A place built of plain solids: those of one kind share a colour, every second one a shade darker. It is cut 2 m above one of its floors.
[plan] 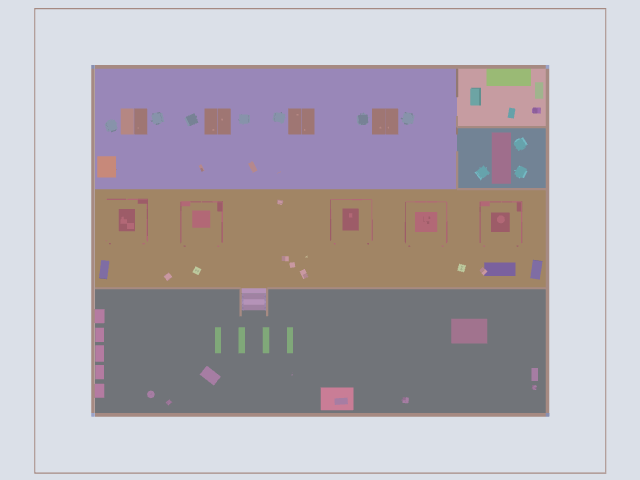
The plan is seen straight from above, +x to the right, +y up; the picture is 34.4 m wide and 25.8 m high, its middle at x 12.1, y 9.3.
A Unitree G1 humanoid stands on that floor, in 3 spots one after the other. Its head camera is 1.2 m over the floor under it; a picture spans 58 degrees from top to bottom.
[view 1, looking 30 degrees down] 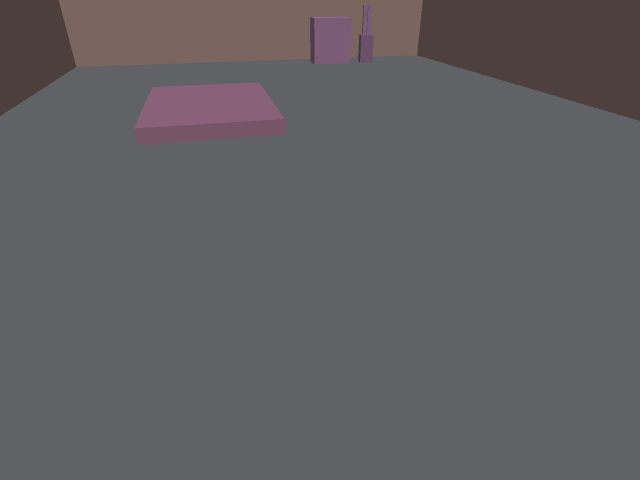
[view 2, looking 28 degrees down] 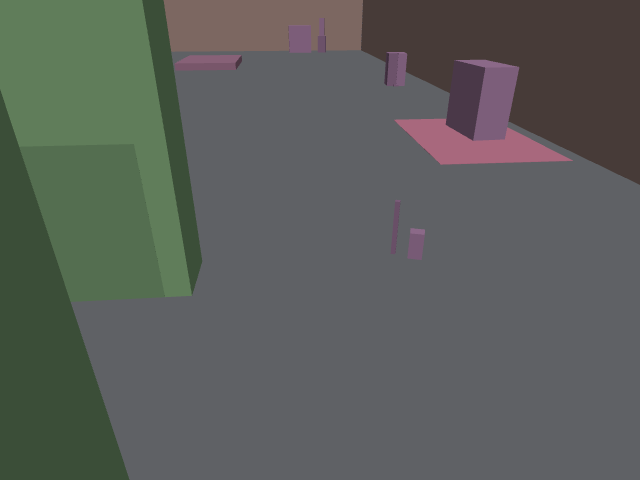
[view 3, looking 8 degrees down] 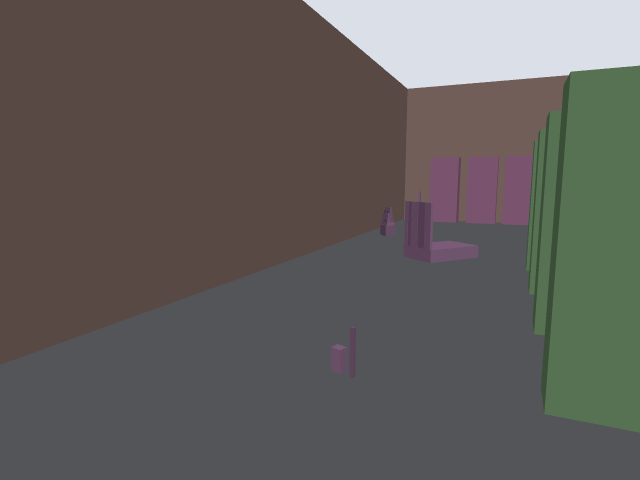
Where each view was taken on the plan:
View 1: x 15.10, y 4.40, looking -14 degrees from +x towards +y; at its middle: ground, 2.40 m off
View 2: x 8.59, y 2.75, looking -5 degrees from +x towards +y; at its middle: ground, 2.56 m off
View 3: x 13.02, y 3.00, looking -156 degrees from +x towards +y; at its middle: wall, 7.45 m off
